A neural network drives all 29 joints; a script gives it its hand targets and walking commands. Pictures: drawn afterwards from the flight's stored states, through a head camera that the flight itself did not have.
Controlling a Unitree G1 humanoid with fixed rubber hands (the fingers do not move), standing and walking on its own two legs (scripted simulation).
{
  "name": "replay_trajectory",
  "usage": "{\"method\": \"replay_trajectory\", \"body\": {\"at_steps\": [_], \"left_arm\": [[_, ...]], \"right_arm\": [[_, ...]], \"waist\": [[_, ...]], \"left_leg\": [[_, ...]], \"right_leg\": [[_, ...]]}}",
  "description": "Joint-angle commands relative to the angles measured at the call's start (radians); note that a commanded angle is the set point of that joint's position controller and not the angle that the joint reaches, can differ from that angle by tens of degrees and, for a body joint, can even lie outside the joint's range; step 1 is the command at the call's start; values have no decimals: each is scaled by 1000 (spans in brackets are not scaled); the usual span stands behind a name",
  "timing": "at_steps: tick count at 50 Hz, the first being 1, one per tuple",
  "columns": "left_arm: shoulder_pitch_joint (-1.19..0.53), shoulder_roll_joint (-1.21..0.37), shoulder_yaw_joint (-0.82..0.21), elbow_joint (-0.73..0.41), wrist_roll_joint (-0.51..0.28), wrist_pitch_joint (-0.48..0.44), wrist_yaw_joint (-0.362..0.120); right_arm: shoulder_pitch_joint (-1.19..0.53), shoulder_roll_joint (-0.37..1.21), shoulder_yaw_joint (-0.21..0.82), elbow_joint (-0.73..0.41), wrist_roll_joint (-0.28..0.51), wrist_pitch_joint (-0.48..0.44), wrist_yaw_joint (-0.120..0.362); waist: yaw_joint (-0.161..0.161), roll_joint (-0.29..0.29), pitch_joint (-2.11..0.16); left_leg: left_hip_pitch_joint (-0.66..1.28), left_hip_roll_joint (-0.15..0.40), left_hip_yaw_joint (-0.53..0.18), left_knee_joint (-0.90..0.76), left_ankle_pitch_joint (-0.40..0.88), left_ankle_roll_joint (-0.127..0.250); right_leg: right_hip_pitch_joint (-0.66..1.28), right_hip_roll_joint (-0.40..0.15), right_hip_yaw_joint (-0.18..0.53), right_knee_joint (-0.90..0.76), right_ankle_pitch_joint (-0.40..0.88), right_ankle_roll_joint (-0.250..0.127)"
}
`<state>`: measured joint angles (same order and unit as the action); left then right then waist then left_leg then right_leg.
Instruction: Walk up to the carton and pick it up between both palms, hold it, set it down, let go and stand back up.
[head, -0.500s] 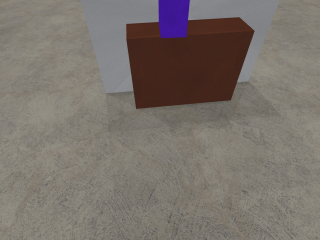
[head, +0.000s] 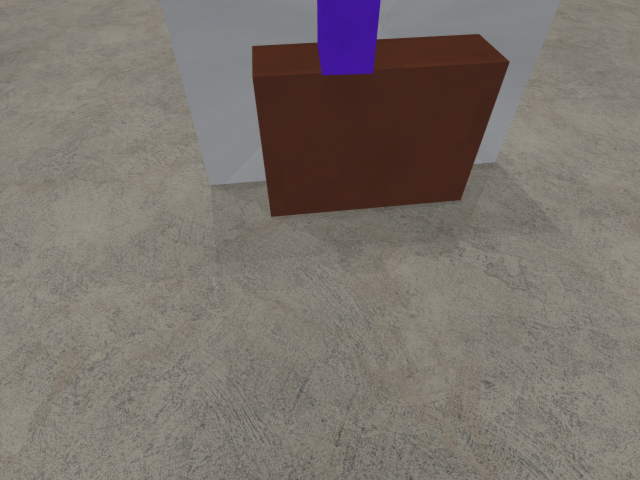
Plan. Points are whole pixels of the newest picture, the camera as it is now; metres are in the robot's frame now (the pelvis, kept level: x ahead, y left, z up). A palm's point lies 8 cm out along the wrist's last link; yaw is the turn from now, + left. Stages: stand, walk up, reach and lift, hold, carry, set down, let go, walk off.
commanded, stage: stand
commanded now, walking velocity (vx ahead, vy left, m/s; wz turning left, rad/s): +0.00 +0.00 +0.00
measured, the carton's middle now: (345, 19) +1.50 -0.05 +0.02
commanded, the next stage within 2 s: none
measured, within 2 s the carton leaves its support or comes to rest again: neither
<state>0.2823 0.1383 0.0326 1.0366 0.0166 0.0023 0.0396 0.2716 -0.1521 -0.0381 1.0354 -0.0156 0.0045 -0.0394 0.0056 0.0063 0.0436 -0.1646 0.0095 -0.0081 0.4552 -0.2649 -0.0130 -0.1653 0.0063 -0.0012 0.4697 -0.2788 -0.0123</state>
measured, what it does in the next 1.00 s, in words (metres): stands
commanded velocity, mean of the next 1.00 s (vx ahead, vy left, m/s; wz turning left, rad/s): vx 0.00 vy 0.00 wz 0.00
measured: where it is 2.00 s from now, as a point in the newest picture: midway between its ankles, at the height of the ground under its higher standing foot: outside the picture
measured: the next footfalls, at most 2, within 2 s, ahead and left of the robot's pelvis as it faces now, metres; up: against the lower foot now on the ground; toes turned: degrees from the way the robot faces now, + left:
none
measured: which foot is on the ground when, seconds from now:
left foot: down 0.00-1.00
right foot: down 0.00-1.00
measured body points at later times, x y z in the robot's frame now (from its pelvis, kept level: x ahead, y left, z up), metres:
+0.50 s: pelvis -0.01 +0.00 +0.00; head +0.00 +0.00 +0.45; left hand -0.03 +0.21 -0.16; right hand -0.02 -0.20 -0.16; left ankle -0.01 +0.13 -0.74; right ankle -0.02 -0.11 -0.74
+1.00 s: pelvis -0.02 +0.00 +0.00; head -0.02 +0.00 +0.45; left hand -0.05 +0.21 -0.16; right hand -0.04 -0.20 -0.16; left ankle -0.01 +0.13 -0.74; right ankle -0.02 -0.11 -0.74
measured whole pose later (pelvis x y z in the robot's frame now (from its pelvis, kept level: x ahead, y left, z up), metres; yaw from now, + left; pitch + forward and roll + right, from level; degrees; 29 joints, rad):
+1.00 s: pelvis -0.02 +0.00 +0.00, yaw +0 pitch -3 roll +0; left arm 0.32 0.11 0.02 1.15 0.02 0.00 0.04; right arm 0.30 -0.10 -0.01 1.15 -0.01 0.00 -0.04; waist 0.00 0.00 0.04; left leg -0.17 0.01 -0.01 0.43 -0.22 -0.01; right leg -0.16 0.01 0.00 0.43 -0.23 -0.01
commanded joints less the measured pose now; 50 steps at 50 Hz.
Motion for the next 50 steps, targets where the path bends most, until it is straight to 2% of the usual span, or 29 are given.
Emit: {"method": "replay_trajectory", "body": {"at_steps": [1,2,3,4,5,7,9,10,11,12,13,15,19,22,25,27,29,30,31,33,34,35,36,38,42,43,46,47,50], "left_arm": [[89,86,9,2,2,-10,9],[83,72,7,9,-5,-13,7],[95,71,9,21,-5,-19,6],[40,111,18,16,-6,-14,2],[63,93,19,12,-1,-11,5],[66,74,15,22,-3,-19,7],[93,80,16,36,6,-11,14],[103,70,14,47,-8,-8,6],[98,91,13,55,-2,-9,5],[120,53,7,68,-6,-16,2],[119,30,6,74,0,-14,8],[96,41,3,70,-1,-7,15],[116,126,31,73,1,-5,16],[100,56,1,87,-5,-8,12],[95,58,7,86,-3,-11,13],[106,76,7,106,1,-15,10],[106,59,15,107,-2,-17,5],[107,21,-2,101,-3,-18,6],[113,-5,-7,104,-2,-12,3],[94,42,6,101,2,-4,5],[109,31,-1,96,-2,-6,5],[143,-4,-10,126,1,-2,9],[132,-1,-9,116,2,-1,12],[100,63,6,93,0,-7,11],[125,34,-5,104,0,-9,7],[117,59,-3,104,1,-15,10],[113,51,2,110,1,-11,9],[106,37,-2,104,3,-3,5],[90,8,-11,96,-1,-3,-6]], "right_arm": [[94,-88,-16,7,2,0,4],[63,-71,-17,10,1,3,5],[98,-61,-13,6,3,-3,1],[103,-59,-10,13,6,-16,4],[73,-101,-20,23,-3,-16,-1],[73,-55,-4,27,1,-16,-3],[91,-54,-10,48,-2,-14,-9],[74,-61,-12,49,11,-12,-7],[80,-72,-13,50,9,-12,-7],[59,-104,-21,49,2,-8,-15],[93,-53,-9,62,9,-10,-11],[92,-26,-4,84,6,0,-14],[104,-1,13,93,6,0,-9],[114,-19,13,98,3,-6,-10],[96,-13,13,102,0,-5,-20],[114,-59,2,102,8,-12,-16],[81,-64,1,100,4,-13,-13],[79,-51,3,106,4,-12,-16],[118,5,19,124,8,-12,-13],[114,-27,8,117,0,-2,-6],[77,-44,3,111,-1,-2,-14],[85,-17,11,109,6,2,-8],[96,-45,5,108,2,0,-4],[126,15,26,117,11,-6,0],[88,-27,16,108,1,-16,-9],[87,2,23,103,3,-17,-2],[95,-45,4,109,2,-11,-4],[90,-14,17,111,2,-19,-11],[126,-8,21,115,6,-7,-6]], "waist": [[-20,-27,47],[-7,10,44],[-7,-52,-10],[-28,-26,-37],[-2,10,-52],[1,37,-22],[-1,10,-31],[14,1,-19],[1,-101,8],[18,-71,48],[-5,-44,21],[6,29,83],[1,45,69],[-14,-30,33],[6,8,7],[-17,-55,9],[7,-43,26],[6,39,39],[0,42,77],[-14,-35,100],[10,7,104],[0,11,128],[-2,-38,71],[-9,-43,29],[11,55,33],[-2,5,-28],[2,12,57],[3,-54,58],[-15,-13,91]], "left_leg": [[-23,59,-73,-75,127,39],[-8,47,-56,-66,138,33],[39,45,-49,-51,167,33],[31,59,-57,-55,191,35],[35,66,-71,-71,194,42],[22,67,-59,-66,248,40],[4,75,-65,-57,262,42],[-17,55,-58,-77,186,35],[20,53,-57,-68,172,23],[16,57,-65,-68,203,26],[5,63,-58,-62,216,28],[-11,48,-46,-76,160,31],[-46,52,-55,-91,135,28],[21,68,-56,-90,158,32],[31,67,-56,-90,148,45],[21,75,-71,-97,160,45],[9,73,-63,-91,167,39],[27,62,-46,-92,161,39],[-46,79,-57,-90,166,36],[-53,64,-61,-98,120,33],[-16,67,-71,-88,116,42],[-53,70,-73,-101,59,36],[-29,61,-63,-88,93,32],[-49,56,-56,-96,101,31],[-30,73,-83,-109,89,41],[-15,67,-78,-111,124,44],[-35,63,-70,-107,99,39],[-19,85,-85,-108,114,46],[-93,72,-85,-110,31,43]], "right_leg": [[-39,-63,80,-104,125,-23],[-45,-80,98,-119,134,-31],[-25,-86,97,-98,167,-36],[-1,-69,74,-85,189,-26],[13,-69,70,-81,200,-25],[28,-76,72,-77,221,-26],[73,-82,76,-75,290,-31],[45,-75,69,-90,224,-22],[-7,-69,68,-110,181,-26],[-21,-75,73,-110,222,-22],[16,-72,57,-96,240,-19],[-37,-79,89,-112,168,-22],[-6,-85,79,-122,134,-11],[-41,-75,84,-119,141,-18],[-4,-82,90,-105,166,-21],[-15,-69,76,-110,152,-20],[-10,-65,77,-108,162,-17],[-40,-83,91,-118,173,-20],[-11,-82,69,-102,179,-21],[-56,-68,75,-126,89,-20],[-82,-76,77,-134,106,-13],[-84,-65,68,-123,94,-4],[-65,-72,83,-135,79,-14],[0,-78,85,-122,93,-27],[-22,-78,73,-109,140,-16],[13,-83,78,-103,173,-26],[-41,-75,87,-120,114,-26],[-38,-71,74,-119,148,-18],[-34,-67,73,-130,66,-22]]}}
